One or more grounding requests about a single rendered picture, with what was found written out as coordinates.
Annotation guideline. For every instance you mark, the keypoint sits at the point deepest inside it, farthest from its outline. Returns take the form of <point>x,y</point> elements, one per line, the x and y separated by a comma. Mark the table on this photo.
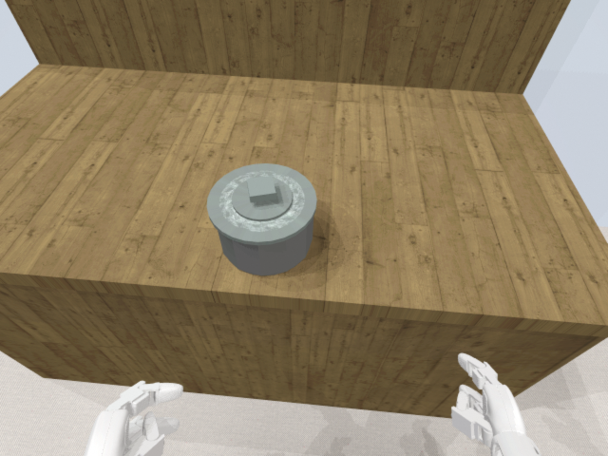
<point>445,222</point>

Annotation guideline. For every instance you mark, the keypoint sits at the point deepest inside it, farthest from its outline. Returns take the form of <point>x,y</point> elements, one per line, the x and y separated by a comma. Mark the pot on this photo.
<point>268,260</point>

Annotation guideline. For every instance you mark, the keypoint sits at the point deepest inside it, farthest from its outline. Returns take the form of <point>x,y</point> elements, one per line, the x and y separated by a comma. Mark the lid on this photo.
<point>263,222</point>

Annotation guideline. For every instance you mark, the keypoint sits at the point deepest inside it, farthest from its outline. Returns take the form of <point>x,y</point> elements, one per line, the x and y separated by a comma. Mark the right robot hand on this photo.
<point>482,417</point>

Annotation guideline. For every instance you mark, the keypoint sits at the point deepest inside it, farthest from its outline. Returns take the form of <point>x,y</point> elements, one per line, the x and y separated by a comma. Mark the left robot hand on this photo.
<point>112,433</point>

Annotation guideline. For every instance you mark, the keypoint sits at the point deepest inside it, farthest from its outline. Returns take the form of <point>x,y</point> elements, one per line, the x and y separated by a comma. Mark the knob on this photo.
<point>261,189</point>

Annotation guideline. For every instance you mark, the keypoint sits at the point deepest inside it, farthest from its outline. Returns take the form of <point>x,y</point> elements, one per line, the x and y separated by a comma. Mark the right robot forearm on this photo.
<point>513,444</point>

